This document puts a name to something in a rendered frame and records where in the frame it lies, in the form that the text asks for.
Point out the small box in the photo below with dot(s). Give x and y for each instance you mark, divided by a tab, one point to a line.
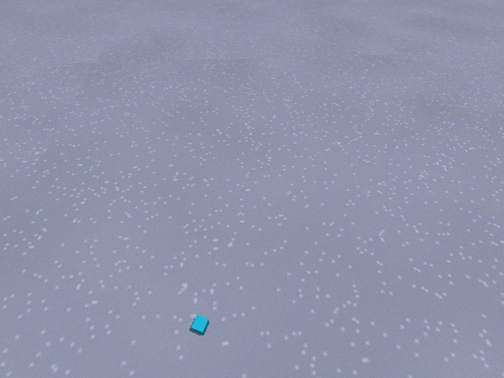
200	325

